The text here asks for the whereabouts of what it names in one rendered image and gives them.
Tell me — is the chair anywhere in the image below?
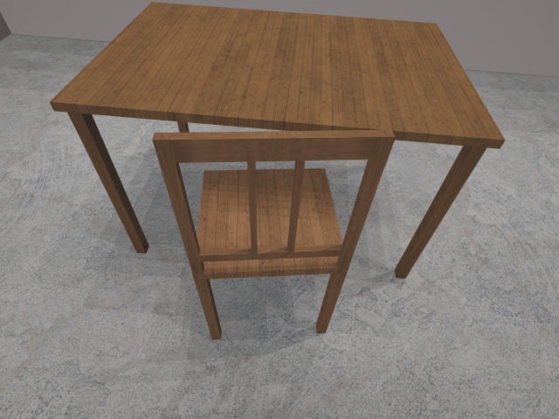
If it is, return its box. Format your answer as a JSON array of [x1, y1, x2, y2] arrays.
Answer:
[[152, 130, 396, 340]]

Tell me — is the table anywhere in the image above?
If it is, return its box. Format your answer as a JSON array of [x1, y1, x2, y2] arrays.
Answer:
[[50, 2, 505, 278]]

